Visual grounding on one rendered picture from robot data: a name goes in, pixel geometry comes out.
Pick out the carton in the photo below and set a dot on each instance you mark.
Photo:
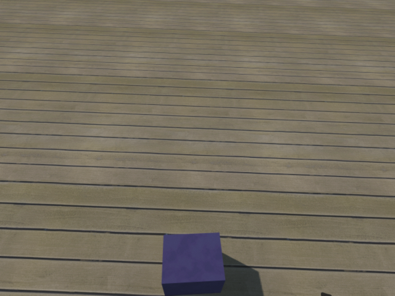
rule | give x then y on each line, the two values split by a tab
192	264

